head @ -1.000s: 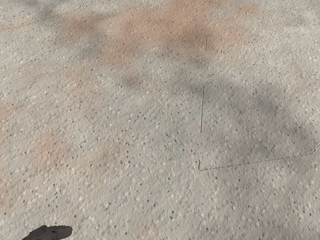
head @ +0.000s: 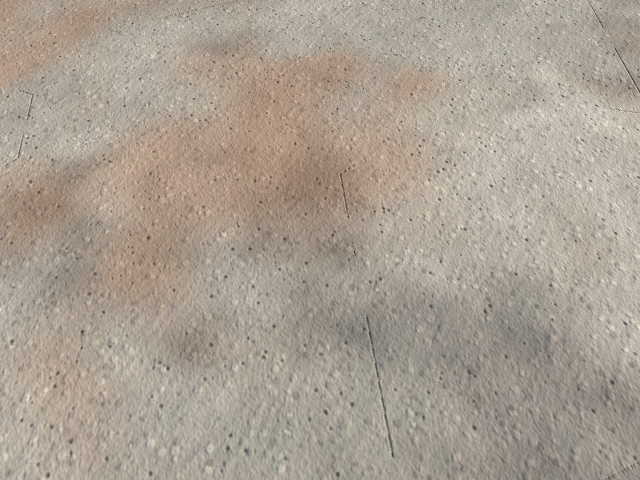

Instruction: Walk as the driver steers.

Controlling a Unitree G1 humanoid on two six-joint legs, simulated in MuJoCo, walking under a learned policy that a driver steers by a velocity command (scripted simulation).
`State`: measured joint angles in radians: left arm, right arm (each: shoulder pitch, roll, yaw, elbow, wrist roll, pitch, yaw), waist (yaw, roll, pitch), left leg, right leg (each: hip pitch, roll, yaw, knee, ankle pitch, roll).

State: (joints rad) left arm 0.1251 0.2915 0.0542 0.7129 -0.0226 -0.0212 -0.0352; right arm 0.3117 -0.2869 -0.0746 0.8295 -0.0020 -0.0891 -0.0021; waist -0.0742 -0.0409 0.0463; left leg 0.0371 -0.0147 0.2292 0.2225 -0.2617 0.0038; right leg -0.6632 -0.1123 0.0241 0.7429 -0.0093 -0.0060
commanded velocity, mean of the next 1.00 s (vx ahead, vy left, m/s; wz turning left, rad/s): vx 0.50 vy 0.00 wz -0.38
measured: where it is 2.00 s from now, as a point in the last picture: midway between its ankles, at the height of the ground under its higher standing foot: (402, 345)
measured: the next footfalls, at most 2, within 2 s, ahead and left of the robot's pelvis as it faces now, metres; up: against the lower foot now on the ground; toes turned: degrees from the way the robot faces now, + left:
right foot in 0.14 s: +0.24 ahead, -0.13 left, +0.00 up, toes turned -8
left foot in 0.62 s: +0.58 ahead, -0.01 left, +0.00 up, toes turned -23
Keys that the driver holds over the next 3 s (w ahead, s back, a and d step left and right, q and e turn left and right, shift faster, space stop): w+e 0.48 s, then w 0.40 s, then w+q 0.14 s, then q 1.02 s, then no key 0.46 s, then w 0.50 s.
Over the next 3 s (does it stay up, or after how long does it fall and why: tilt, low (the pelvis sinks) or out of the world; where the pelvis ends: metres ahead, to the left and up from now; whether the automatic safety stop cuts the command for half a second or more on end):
stays up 0.84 -0.20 0.01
